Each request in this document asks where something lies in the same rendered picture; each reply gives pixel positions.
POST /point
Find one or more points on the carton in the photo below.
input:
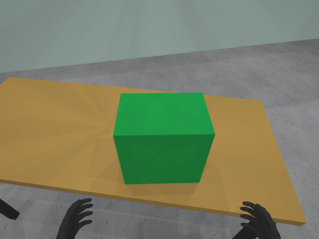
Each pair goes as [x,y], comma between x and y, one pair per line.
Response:
[163,138]

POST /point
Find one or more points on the table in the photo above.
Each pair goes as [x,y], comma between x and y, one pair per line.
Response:
[60,136]

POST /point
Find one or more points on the right robot hand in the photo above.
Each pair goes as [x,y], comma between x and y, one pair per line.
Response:
[265,227]

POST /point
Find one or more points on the left robot hand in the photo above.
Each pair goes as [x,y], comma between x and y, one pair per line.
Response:
[70,224]

